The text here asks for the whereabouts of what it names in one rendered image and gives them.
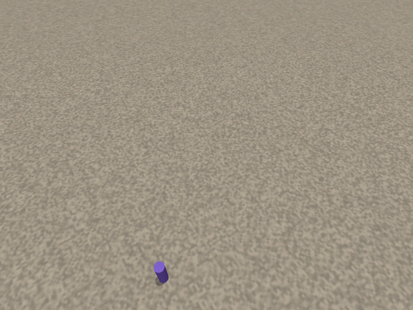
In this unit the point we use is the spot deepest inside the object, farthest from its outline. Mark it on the can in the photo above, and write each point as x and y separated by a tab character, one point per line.
161	272

